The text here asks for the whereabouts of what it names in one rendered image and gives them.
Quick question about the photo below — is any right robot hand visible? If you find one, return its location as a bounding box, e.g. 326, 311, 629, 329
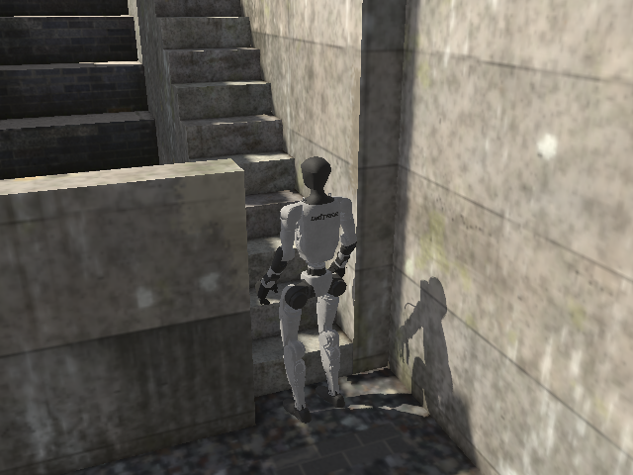
327, 261, 347, 278

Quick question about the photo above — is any left robot shin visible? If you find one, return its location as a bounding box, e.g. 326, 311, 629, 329
283, 344, 306, 411

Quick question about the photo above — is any left robot hand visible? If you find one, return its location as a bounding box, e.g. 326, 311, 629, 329
255, 279, 278, 305

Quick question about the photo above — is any robot right upper arm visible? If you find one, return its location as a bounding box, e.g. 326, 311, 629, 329
332, 196, 357, 246

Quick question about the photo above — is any robot left upper arm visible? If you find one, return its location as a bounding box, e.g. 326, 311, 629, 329
280, 203, 302, 261

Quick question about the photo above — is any robot head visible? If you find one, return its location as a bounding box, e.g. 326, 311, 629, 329
301, 156, 334, 205

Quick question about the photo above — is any robot left forearm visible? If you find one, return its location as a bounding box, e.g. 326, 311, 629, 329
261, 246, 288, 288

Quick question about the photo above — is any robot right forearm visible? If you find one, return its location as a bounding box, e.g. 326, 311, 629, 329
334, 241, 357, 268

